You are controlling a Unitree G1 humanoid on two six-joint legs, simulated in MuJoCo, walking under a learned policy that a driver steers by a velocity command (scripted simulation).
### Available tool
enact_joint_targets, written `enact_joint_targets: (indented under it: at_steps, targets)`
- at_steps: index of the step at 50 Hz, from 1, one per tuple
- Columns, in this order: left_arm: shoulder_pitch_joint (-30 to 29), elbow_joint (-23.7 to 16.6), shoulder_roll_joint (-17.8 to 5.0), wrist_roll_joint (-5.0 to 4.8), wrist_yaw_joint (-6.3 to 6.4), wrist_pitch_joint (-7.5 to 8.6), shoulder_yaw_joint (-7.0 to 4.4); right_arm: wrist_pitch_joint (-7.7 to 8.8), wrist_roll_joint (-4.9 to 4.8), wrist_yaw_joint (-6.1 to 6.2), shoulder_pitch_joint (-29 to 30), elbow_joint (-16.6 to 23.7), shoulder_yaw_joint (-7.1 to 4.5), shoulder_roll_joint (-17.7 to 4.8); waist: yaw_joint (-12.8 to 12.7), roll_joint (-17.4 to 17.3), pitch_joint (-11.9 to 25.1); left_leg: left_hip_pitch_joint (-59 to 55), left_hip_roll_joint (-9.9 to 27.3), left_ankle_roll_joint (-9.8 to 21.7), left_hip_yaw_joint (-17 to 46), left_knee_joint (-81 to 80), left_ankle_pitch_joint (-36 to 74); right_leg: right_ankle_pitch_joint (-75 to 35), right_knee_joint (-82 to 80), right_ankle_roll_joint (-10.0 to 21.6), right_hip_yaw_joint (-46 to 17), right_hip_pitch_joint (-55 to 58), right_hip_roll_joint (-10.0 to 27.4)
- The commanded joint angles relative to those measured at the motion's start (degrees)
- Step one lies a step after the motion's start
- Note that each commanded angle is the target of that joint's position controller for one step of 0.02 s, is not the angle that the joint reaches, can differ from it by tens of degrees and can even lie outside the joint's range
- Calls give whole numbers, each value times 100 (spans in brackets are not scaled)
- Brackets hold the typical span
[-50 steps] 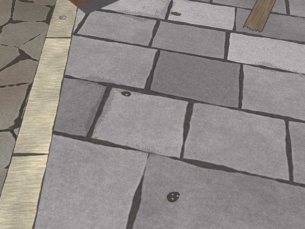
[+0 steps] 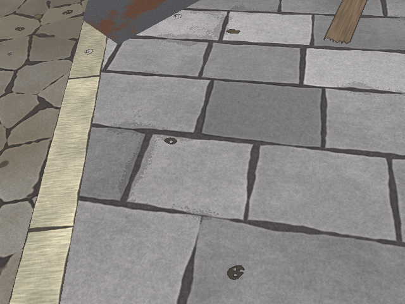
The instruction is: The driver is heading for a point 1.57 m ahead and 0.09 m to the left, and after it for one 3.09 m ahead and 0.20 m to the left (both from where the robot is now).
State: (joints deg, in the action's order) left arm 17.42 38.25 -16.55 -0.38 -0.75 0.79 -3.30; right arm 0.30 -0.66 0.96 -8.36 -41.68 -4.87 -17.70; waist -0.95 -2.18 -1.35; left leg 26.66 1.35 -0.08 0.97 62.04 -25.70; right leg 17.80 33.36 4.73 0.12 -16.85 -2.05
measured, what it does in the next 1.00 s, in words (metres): walks ahead: left foot, then right foot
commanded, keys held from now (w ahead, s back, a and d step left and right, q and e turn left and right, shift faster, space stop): w+e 0.12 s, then w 0.26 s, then w+q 0.22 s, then q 0.40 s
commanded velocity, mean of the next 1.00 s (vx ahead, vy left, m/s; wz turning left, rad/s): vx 0.33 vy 0.00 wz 0.05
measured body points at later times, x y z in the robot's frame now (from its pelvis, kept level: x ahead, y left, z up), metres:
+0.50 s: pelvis +0.22 +0.03 -0.01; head +0.25 +0.02 +0.44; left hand +0.26 +0.32 -0.13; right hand +0.41 -0.25 -0.08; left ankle +0.32 +0.12 -0.73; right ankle +0.01 -0.07 -0.70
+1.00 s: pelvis +0.45 -0.01 +0.00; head +0.50 -0.02 +0.44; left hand +0.65 +0.25 -0.07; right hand +0.56 -0.30 -0.13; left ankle +0.35 +0.11 -0.66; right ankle +0.57 -0.10 -0.73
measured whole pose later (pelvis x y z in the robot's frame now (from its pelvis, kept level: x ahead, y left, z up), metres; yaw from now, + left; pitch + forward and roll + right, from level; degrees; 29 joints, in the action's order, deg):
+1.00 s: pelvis +0.45 -0.01 +0.00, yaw +8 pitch +2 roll +0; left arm 2.7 35.6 -14.6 1.2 0.2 2.8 -1.6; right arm -1.5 -1.6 2.0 -16.7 -42.1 -3.8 -18.8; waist 3.2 -1.3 -3.9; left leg 22.4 -4.7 -2.9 6.8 64.5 -32.2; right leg 5.2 28.3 1.3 -0.6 -24.6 -1.3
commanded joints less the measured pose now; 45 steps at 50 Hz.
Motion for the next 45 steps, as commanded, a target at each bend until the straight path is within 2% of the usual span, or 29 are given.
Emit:
enact_joint_targets:
  at_steps: [1,3,5,10,14,17,19,20,21,22,23,24,25,26,27,28,29,31,33,34,36,37,39,41,43,44,45]
  targets:
    - [63,-428,-986,17,142,181,-209,309,76,-37,578,503,-178,-626,-39,836,-98,1626,245,32,405,-170,1109,1415,-2413,760,-2760,1157,1466]
    - [246,-401,-924,26,185,244,-198,390,74,-78,539,409,-168,-535,-59,693,17,1551,142,-67,342,-632,1712,552,-2441,738,-2381,1376,1318]
    - [438,-322,-925,-13,209,277,-206,428,87,-81,647,392,-145,-448,-108,656,24,1566,67,-183,343,-1163,2038,41,-2428,729,-2182,1510,1250]
    - [647,-93,-903,-39,234,259,-206,499,38,-153,996,402,-49,-309,-303,937,-114,1236,37,-431,290,-2431,2651,-383,-2429,660,-1815,1405,1145]
    - [901,129,-951,-64,216,236,-220,603,-13,-250,1488,569,28,-291,-550,861,-374,1193,46,-338,203,-2970,2724,-600,-2302,728,-1834,1492,1279]
    - [1015,257,-967,-79,203,195,-223,690,-23,-337,1679,680,63,-325,-607,893,-477,1118,-13,-145,77,-3260,2447,-1215,-2102,740,-1889,1724,1404]
    - [1009,310,-1006,-94,211,152,-237,729,-34,-369,1524,677,43,-412,-489,997,-416,771,-86,27,-24,-3407,2213,-1912,-1952,669,-1924,1849,1503]
    - [918,305,-1050,-88,216,134,-246,732,-44,-368,1303,630,18,-477,-348,1086,-308,481,-161,144,-145,-3446,2083,-2594,-1789,607,-1812,1922,1514]
    - [813,288,-1079,-77,223,120,-249,726,-36,-343,931,534,-37,-589,-128,1123,-44,-104,-319,298,-316,-3534,2047,-3751,-1369,513,-1601,1941,1409]
    - [751,280,-1004,-57,227,109,-214,710,-22,-300,232,332,-131,-756,224,1004,479,-1125,-423,510,-426,-3654,2239,-4793,-522,364,-1257,1834,1142]
    - [668,204,-866,17,237,117,-136,687,16,-265,-789,153,-193,-960,700,802,1273,-2775,131,896,217,-3424,2210,-4455,781,170,-1069,1005,946]
    - [1127,73,-389,63,211,198,13,646,83,-258,-1643,7,-321,-1482,652,-724,2187,-4920,1547,1811,2803,-3576,1294,-1664,3068,-328,-652,-1099,25]
    - [1046,25,-472,9,198,320,40,651,-54,-334,-1689,-138,-200,-1091,604,-1246,2108,-5112,1962,2030,4448,-4533,432,1303,3904,-403,-899,-2208,-256]
    - [479,-65,-872,-133,147,414,-63,617,-132,-320,-1230,-70,-105,-793,599,-764,1057,-4351,1788,1784,3835,-4666,51,976,4174,-344,-919,-2758,164]
    - [43,-136,-878,-157,105,509,-43,551,-56,-285,-909,38,-65,-693,529,-289,517,-3565,1536,1640,3115,-4758,429,531,3995,-290,-760,-2723,409]
    - [-205,-181,-816,-49,80,575,-42,505,7,-271,-721,87,-26,-597,396,33,142,-2908,1283,1575,2663,-4895,1010,209,3584,-312,-644,-2626,567]
    - [-214,-186,-784,59,71,590,-68,499,70,-256,-624,146,17,-521,237,53,55,-2505,1079,1519,2380,-5031,1473,-46,3264,-345,-637,-2369,701]
    - [-84,-189,-637,110,50,569,-42,484,44,-203,-507,198,9,-559,30,-225,28,-2026,904,1610,2031,-5159,2617,-114,2775,-543,-513,-2019,724]
    - [-269,-281,-502,171,86,521,0,476,18,-135,-492,162,-26,-711,-41,-204,-39,-1548,744,1585,1455,-5036,4398,-204,2111,-777,-295,-1771,579]
    - [-481,-358,-431,193,99,519,32,455,-1,-99,-494,144,-62,-816,-10,-184,-48,-1327,591,1480,1189,-4938,4939,-525,1639,-842,-200,-1576,460]
    - [-942,-452,-282,191,87,525,85,363,-69,-34,-712,53,-117,-918,166,-230,145,-1091,276,1171,904,-4700,5023,-1499,703,-870,-107,-1016,161]
    - [-1145,-486,-284,152,68,520,81,302,-100,1,-890,-7,-129,-935,261,-247,246,-1128,240,1066,962,-4611,4795,-1894,349,-873,-126,-829,22]
    - [-1408,-556,-357,84,33,499,49,191,-140,64,-1099,-74,-135,-928,328,-306,327,-1311,294,922,1258,-4397,4213,-2207,-164,-834,-289,-621,-115]
    - [-1380,-564,-553,73,31,490,-41,117,-129,119,-1064,-45,-144,-902,211,-413,399,-1610,433,779,1683,-4053,3836,-2128,-461,-720,-570,-436,-58]
    - [-964,-454,-721,117,51,522,-127,70,-105,150,-776,107,-137,-806,-69,-422,537,-1773,358,589,1898,-3396,3767,-2191,-815,-525,-613,10,83]
    - [-670,-423,-845,193,84,553,-165,66,-77,127,-759,211,-88,-641,-207,-205,863,-1636,35,402,1803,-2687,3433,-2839,-1102,-309,-676,764,392]
    - [-228,-445,-1168,289,156,531,-213,76,59,104,-874,391,32,-298,-282,741,1575,-869,-442,157,1343,-1182,1404,-4894,-753,90,-1594,2129,1551]
Keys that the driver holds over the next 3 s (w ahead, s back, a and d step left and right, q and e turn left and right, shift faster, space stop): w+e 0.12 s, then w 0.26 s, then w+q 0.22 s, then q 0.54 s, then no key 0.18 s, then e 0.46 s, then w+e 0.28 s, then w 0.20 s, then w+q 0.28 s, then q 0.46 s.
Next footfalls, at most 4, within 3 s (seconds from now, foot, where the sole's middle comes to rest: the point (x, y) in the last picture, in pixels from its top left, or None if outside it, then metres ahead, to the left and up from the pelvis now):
0.46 left None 0.36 0.11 -0.77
0.88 right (262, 265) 0.61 -0.10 -0.77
1.32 left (191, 297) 0.50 0.14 -0.77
1.80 right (263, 293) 0.51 -0.10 -0.77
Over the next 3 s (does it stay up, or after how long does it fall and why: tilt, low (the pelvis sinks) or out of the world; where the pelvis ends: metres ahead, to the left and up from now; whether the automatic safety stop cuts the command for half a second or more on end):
stays up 0.93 -0.02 0.00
